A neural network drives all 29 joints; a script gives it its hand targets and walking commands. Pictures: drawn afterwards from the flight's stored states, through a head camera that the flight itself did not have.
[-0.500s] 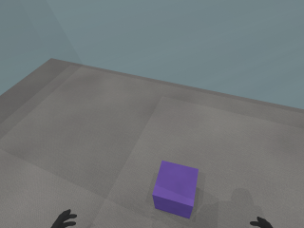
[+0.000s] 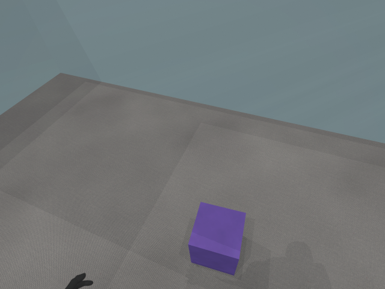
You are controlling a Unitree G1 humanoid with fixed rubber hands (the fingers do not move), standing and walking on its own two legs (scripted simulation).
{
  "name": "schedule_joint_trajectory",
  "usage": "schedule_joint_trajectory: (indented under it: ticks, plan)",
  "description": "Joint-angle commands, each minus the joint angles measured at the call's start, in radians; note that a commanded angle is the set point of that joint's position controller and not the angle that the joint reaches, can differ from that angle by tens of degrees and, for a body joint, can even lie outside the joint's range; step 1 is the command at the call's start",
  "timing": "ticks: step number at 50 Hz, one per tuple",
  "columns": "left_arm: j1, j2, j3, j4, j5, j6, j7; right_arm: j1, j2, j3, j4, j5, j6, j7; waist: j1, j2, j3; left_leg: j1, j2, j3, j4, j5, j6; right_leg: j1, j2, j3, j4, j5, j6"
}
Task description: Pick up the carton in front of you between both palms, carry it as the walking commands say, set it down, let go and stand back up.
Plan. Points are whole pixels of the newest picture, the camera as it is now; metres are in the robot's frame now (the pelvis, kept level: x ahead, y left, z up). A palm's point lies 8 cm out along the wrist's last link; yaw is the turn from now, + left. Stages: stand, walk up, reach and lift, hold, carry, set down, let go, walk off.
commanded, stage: stand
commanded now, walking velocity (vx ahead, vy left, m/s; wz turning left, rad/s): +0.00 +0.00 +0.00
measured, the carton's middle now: (217, 238) +0.46 -0.05 -0.65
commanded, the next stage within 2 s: none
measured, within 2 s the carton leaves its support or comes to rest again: neither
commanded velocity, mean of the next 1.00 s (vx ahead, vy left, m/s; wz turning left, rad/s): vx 0.00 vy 0.00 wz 0.00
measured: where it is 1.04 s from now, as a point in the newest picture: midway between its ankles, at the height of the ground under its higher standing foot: outside the picture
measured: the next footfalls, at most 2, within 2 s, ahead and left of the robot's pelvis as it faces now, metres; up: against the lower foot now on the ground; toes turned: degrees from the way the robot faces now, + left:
none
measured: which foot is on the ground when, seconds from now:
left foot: down 0.00-1.00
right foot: down 0.00-1.00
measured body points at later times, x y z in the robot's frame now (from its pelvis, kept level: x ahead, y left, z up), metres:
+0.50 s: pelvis -0.01 +0.01 +0.00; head -0.01 -0.01 +0.45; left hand +0.09 +0.30 -0.11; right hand +0.07 -0.29 -0.12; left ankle -0.06 +0.15 -0.74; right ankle +0.04 -0.10 -0.74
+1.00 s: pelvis -0.01 +0.01 +0.01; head -0.01 +0.00 +0.46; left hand +0.09 +0.31 -0.11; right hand +0.06 -0.30 -0.12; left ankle -0.06 +0.15 -0.74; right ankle +0.04 -0.10 -0.74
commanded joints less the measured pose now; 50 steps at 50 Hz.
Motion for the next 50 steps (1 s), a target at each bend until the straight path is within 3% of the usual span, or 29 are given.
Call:
schedule_joint_trajectory:
  ticks: [1,50]
  plan:
    - [-0.026,0.157,0.032,-0.045,-0.002,-0.011,0.003,0.002,-0.134,-0.029,-0.042,0.001,-0.013,-0.003,0.002,-0.047,-0.016,-0.117,0.053,-0.038,-0.088,0.112,0.034,0.09,-0.106,0.124,-0.105,0.096,0.001]
    - [-0.039,0.192,0.011,0.069,-0.015,-0.017,0.011,-0.037,-0.161,-0.025,0.087,0.009,-0.019,0.0,-0.004,-0.048,-0.018,-0.074,0.081,-0.032,-0.165,0.132,0.04,0.115,-0.124,0.149,-0.156,0.151,0.001]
